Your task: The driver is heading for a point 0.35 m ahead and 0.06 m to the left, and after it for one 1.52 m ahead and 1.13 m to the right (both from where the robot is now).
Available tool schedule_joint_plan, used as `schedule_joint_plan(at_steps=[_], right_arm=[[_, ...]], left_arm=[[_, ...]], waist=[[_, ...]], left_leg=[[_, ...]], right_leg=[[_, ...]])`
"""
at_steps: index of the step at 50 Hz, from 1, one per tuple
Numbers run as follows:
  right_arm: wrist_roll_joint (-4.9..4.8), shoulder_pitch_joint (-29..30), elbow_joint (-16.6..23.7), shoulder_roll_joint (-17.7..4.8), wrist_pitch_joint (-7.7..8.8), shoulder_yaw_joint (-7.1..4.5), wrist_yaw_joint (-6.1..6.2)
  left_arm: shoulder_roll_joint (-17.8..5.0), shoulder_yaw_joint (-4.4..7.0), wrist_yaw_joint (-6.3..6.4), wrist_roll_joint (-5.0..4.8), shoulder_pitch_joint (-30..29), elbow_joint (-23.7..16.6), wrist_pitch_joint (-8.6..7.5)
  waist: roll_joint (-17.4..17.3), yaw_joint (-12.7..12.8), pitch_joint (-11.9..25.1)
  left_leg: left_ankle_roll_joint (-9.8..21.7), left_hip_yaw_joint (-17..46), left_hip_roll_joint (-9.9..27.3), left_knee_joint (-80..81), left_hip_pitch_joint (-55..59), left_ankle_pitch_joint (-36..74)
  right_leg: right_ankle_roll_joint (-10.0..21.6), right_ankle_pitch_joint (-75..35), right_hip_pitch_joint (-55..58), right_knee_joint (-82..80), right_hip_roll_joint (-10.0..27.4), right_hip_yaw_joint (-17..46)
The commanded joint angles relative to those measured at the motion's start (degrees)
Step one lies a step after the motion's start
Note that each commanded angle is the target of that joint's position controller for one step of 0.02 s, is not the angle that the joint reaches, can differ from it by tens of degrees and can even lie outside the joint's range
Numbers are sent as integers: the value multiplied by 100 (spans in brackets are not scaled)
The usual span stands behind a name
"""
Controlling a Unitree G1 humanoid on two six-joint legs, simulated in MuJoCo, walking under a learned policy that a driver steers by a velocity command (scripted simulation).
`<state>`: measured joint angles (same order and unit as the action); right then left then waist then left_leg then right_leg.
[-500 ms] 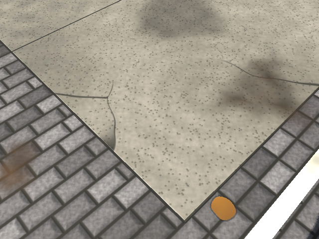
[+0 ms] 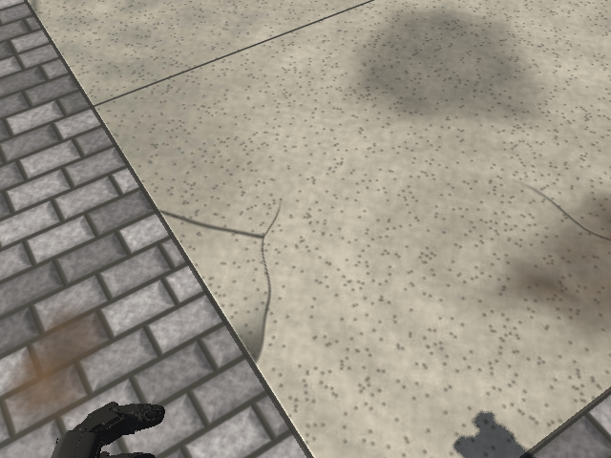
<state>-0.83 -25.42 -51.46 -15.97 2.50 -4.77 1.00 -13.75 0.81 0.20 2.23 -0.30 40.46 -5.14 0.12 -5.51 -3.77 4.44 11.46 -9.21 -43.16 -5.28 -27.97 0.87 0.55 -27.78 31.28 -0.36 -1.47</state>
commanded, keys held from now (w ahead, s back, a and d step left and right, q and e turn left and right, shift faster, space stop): q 0.44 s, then w+q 0.02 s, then q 0.10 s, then no key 0.24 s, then w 0.20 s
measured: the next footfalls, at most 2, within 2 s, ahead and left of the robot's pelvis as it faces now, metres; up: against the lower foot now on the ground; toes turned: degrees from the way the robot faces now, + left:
left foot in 0.50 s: +0.09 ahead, +0.12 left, +0.00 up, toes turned +21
right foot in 0.94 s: +0.15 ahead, -0.06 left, +0.00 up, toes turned +24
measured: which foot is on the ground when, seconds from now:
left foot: up 0.00-0.48, down 0.50-0.94, up 0.96-1.00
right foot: down 0.00-0.48, up 0.50-0.92, down 0.94-1.00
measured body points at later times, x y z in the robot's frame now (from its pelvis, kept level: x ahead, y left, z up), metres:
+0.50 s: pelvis +0.07 +0.01 +0.01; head +0.08 +0.04 +0.46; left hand +0.07 +0.30 -0.12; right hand +0.30 -0.19 -0.08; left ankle +0.05 +0.10 -0.72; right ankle +0.11 -0.10 -0.72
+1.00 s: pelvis +0.10 +0.02 +0.02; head +0.11 +0.00 +0.47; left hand +0.05 +0.29 -0.10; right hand +0.30 -0.17 -0.11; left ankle +0.05 +0.10 -0.70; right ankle +0.11 -0.08 -0.72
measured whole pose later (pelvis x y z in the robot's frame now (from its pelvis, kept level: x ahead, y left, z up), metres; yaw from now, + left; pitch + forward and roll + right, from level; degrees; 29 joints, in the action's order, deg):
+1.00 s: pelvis +0.10 +0.02 +0.02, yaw +25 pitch +0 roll +0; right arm 1.5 -14.9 -44.6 -14.2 -1.3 -1.7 -0.4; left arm -13.5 1.7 0.1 1.8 17.8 44.7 0.0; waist -1.7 1.0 0.6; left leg 4.3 3.1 -4.5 -39.9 -17.6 -22.8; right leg 3.4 17.0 -10.0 27.4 -1.3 -2.4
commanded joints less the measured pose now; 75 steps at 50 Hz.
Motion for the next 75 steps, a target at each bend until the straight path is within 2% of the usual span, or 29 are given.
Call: schedule_joint_plan(at_steps=[1, 2, 5, 13, 22, 24, 25, 26, 27, 29, 31, 40, 43, 46, 47, 48, 49, 50, 54, 56, 59, 63, 65, 66, 67, 68, 69, 71, 75], right_arm=[[6, -852, 408, -716, -62, -119, 149], [116, -373, 401, -688, -124, -134, 93], [283, 22, 559, -460, -360, -124, -117], [260, 930, 1119, -322, -628, -34, -292], [173, 1689, 1671, -316, -573, 31, -386], [249, 1233, 1520, -417, -449, -7, -319], [311, 952, 1502, -939, -355, -114, -223], [201, 797, 1557, -1669, -373, -319, -172], [152, 519, 1470, -1393, -380, -303, -147], [170, 1207, 1496, -926, -401, -117, -86], [115, 1608, 1594, -626, -370, -3, -44], [217, 1237, 1298, -653, -305, 84, -86], [250, 1018, 1125, -761, -358, 58, -121], [171, 1335, 1107, -612, -380, 110, -114], [166, 1540, 1226, -298, -320, 197, -103], [125, 1808, 1420, -85, -246, 254, -116], [307, 2109, 1529, -537, -188, 143, -115], [307, 1903, 1424, -589, -142, 93, -170], [357, 1416, 1016, -322, -82, 126, -297], [310, 1512, 1024, -103, -88, 191, -266], [220, 1917, 1149, -57, -138, 235, -188], [138, 1833, 1170, -251, -145, 204, -71], [175, 1271, 1035, -362, -63, 160, 21], [279, 898, 1002, -716, 13, 69, 93], [293, 670, 1104, -1275, 4, -24, 151], [120, 498, 1029, -1167, -110, -36, 123], [103, 779, 1124, -806, -144, 66, 108], [160, 1522, 1265, -361, -169, 217, 157], [233, 1425, 1198, -429, -122, 190, 189]], left_arm=[[-1027, 370, 39, -105, 1464, -164, 102], [-467, 198, 28, -132, 1200, -227, 118], [-496, 164, 97, -116, 1257, -43, 123], [-710, 260, 153, -81, 1268, -22, 255], [-1192, 472, 41, -79, 1568, 13, 546], [-1129, 489, 3, -80, 1730, 81, 632], [-739, 406, -45, -38, 1893, -28, 679], [-582, 319, -5, -60, 1441, -499, 736], [-820, 367, 31, -46, 1139, -452, 798], [-717, 364, 25, -198, 1292, -311, 760], [-873, 420, 22, -63, 1572, -135, 751], [-566, 284, 10, -140, 1322, -117, 880], [-585, 265, -11, -89, 1321, -120, 783], [-392, 204, -2, -49, 1887, 114, 591], [-637, 234, 45, 3, 2362, 219, 488], [-1346, 400, 49, -47, 2691, 289, 427], [-1444, 481, 23, -8, 2738, 434, 419], [-1153, 406, 2, -64, 2439, 404, 377], [-640, 261, -35, -183, 2057, 451, 179], [-653, 267, -44, -185, 2252, 604, 141], [-842, 340, -15, -179, 2505, 709, 240], [-1005, 425, 24, -166, 2389, 628, 407], [-1072, 468, 45, -248, 1994, 507, 442], [-860, 416, 36, -316, 1944, 382, 416], [-248, 272, 59, -383, 2278, 168, 427], [-636, 379, 127, -235, 2593, 291, 582], [-802, 441, 120, -134, 2566, 422, 674], [-707, 463, 6, -114, 2151, 412, 756], [-644, 459, -132, -131, 2052, 346, 887]], waist=[[539, 404, 2468], [78, 471, 1626], [625, 363, 714], [739, 366, 676], [888, 710, 607], [267, 498, 731], [-1254, 467, 754], [-1881, 325, 476], [-948, 94, 542], [-768, 547, 371], [-843, 701, 628], [-763, 443, 561], [-768, 347, 497], [-310, 825, 120], [330, 1014, 106], [1364, 1137, -17], [1003, 1128, -607], [624, 830, -721], [536, 553, -216], [554, 569, 30], [826, 766, 190], [905, 737, 319], [671, 359, 403], [118, 247, 797], [-1239, 370, 1403], [-1414, 364, 1733], [-760, 522, 1178], [-589, 709, 490], [-736, 733, 635]], left_leg=[[-218, -479, 378, -3741, -2455, -517], [-322, -582, 517, -3594, -2620, -210], [-415, -754, 847, -2953, -2271, 385], [-561, -1120, 1079, -1797, -2469, 1254], [-290, -1669, 979, 565, -1395, 524], [-93, -1387, 899, 1909, -343, 1261], [177, 430, 2212, 2704, 237, 2151], [1202, 1929, 3198, 2659, 158, 3737], [1428, 1460, 3063, 2485, 235, 4329], [1040, 475, 2305, 2480, -119, 4279], [861, 45, 1966, 2396, -60, 4819], [850, 209, 2022, 2431, -261, 3762], [905, 669, 1977, 2797, -545, 805], [601, 713, 1635, 2540, -1795, -753], [328, 341, 1235, 1661, -2510, -689], [54, -840, 348, 319, -3349, -126], [23, -736, 565, -366, -3635, -33], [-3, -595, 756, -713, -3594, 355], [-327, -1161, 930, -862, -2994, 1222], [-499, -1334, 868, -537, -2659, 1303], [-541, -1431, 727, 35, -2339, 1433], [-407, -1313, 587, 782, -1706, 1446], [-303, -1199, 659, 1901, -656, 2200], [-135, -533, 1453, 2202, 267, 2752], [347, 955, 3100, 2117, 1347, 4794], [971, 1647, 3575, 2212, 923, 5080], [1001, 1210, 3307, 2360, 495, 4399], [690, 110, 2628, 2676, -274, 3574], [757, -741, 2387, 2678, -449, 4029]], right_leg=[[1508, -3664, 3855, -418, 3006, 3169], [1279, -3759, 3235, -473, 2551, 2053], [850, -2756, 1811, -1215, 1763, 748], [1091, -1238, 1557, -1581, 1766, -269], [780, 64, 1819, -956, 2127, -564], [251, 962, 1306, -109, 1880, -880], [-159, 2417, 347, 1538, 1251, -1373], [-415, 3833, -952, 2485, 257, -891], [-449, 3636, -1053, 3130, 402, -201], [-384, 2668, -784, 3023, 477, 133], [-341, 2193, -439, 3094, 340, 27], [-153, 2268, 561, 1301, 155, 50], [-2, 2455, 952, 726, -8, -134], [292, 1932, 2443, -827, -62, -136], [480, 2765, 3036, -1486, 754, 980], [945, 4318, 3133, -2461, 1866, 2878], [1313, 4495, 2479, -2764, 2358, 3523], [1319, 4366, 2358, -2749, 2156, 3249], [1007, 484, 2596, -2339, 1172, 1489], [1011, -1766, 2600, -1817, 1006, 983], [971, -2798, 2524, -1230, 936, 889], [855, -2542, 2313, -737, 1005, 1392], [563, -1733, 1866, -205, 827, 1539], [334, -896, 1406, 612, 500, 1358], [95, 2275, 408, 2006, -272, 628], [137, 3955, 201, 2996, -493, 394], [145, 3696, 24, 3542, -258, 557], [3, 2908, -38, 3465, 25, 487], [-256, 2410, 162, 3388, -34, 266]])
